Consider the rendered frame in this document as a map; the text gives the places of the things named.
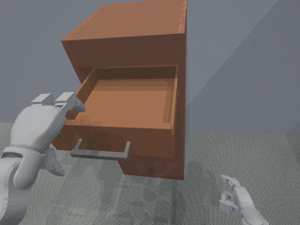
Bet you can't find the drawer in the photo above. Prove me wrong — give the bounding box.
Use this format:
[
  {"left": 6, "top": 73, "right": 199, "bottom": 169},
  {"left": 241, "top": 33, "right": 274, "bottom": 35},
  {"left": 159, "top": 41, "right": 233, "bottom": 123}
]
[{"left": 52, "top": 65, "right": 179, "bottom": 158}]

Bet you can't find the right robot forearm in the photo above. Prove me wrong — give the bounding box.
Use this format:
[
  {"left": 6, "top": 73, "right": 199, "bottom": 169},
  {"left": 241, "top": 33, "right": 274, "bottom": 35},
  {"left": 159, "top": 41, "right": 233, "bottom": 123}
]
[{"left": 239, "top": 207, "right": 269, "bottom": 225}]

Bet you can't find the cabinet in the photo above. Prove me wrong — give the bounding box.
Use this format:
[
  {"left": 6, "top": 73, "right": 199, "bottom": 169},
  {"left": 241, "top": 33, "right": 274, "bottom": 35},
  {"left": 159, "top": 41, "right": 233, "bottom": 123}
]
[{"left": 61, "top": 0, "right": 187, "bottom": 180}]

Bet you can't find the left robot hand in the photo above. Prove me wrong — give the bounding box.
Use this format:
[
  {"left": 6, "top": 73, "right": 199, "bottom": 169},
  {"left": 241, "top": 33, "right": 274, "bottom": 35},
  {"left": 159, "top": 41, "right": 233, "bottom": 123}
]
[{"left": 9, "top": 92, "right": 86, "bottom": 177}]

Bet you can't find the handle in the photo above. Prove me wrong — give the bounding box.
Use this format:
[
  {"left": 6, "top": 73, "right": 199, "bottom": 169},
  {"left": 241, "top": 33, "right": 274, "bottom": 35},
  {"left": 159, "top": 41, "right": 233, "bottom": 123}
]
[{"left": 69, "top": 139, "right": 131, "bottom": 161}]

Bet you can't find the left robot forearm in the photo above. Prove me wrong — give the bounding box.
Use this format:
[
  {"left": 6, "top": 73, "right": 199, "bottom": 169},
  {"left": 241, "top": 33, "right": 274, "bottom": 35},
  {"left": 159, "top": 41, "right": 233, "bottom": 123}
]
[{"left": 0, "top": 145, "right": 44, "bottom": 225}]

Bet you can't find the right robot hand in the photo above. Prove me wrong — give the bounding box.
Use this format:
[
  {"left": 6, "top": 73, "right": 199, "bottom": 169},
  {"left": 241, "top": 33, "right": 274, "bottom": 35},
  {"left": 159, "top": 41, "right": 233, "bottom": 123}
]
[{"left": 219, "top": 174, "right": 256, "bottom": 218}]

